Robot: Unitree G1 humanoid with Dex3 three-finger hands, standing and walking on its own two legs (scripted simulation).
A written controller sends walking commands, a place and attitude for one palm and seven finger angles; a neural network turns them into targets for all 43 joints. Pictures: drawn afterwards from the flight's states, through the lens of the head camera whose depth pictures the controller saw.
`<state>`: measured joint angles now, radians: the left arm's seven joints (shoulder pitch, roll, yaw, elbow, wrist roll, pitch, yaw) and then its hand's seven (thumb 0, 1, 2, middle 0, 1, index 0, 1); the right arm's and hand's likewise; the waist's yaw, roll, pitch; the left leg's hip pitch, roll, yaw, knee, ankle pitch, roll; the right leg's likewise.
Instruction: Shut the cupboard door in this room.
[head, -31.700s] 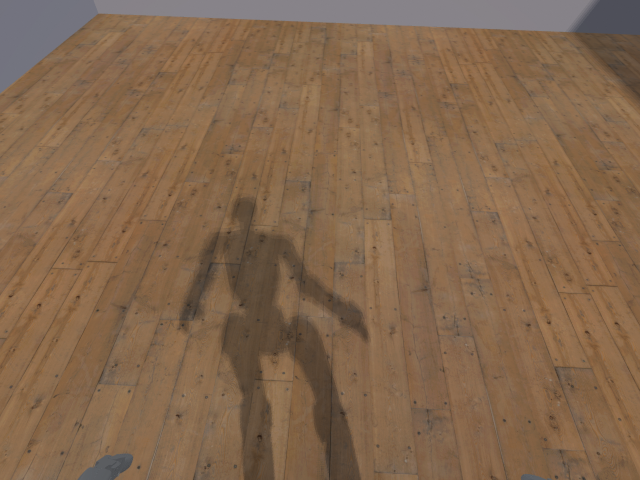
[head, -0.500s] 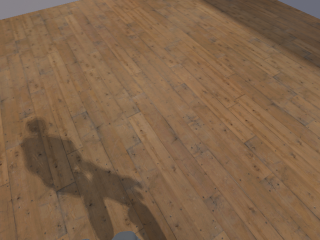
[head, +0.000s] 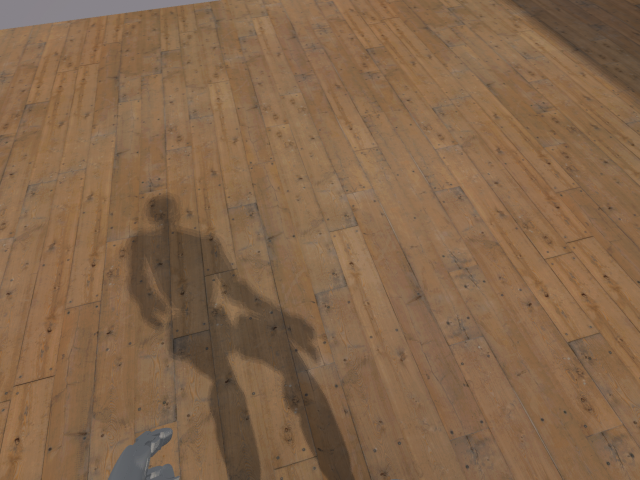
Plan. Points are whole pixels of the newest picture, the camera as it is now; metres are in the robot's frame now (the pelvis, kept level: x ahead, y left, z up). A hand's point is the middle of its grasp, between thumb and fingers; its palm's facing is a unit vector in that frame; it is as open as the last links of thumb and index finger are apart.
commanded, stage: walk to a spot facing it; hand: left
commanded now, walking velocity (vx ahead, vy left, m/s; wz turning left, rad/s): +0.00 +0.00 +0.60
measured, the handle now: out of the picture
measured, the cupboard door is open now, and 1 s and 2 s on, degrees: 78 78 78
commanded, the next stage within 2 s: none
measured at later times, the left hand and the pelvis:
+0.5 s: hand out of the picture -0.04 +0.25 -0.19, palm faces +0.35 -0.90 -0.24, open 7.4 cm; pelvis -0.01 +0.03 -0.01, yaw +19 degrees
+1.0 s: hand out of the picture +0.02 +0.25 -0.14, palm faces +0.55 -0.79 -0.28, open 7.4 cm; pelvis +0.01 +0.00 +0.00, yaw +36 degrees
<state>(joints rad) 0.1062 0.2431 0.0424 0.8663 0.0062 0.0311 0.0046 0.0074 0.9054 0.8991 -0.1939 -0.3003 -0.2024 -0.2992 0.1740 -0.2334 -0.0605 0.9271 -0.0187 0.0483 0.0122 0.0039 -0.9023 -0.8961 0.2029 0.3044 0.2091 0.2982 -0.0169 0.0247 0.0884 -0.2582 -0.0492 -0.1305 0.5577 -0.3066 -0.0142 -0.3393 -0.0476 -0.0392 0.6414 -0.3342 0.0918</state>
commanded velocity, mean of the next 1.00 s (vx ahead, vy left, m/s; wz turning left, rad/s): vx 0.02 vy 0.00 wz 0.60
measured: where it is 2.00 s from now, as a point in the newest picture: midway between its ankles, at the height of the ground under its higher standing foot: outside the picture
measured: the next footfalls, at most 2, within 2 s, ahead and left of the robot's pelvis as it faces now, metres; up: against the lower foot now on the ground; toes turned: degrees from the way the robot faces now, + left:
right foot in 0.02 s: +0.06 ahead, -0.12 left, +0.00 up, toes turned -3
left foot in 0.44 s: -0.01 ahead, +0.13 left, +0.00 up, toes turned +23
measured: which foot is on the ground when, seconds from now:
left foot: down 0.00-0.02, up 0.04-0.42, down 0.44-1.00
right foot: up 0.00-0.00, down 0.02-0.44, up 0.46-0.98, down 1.00-1.00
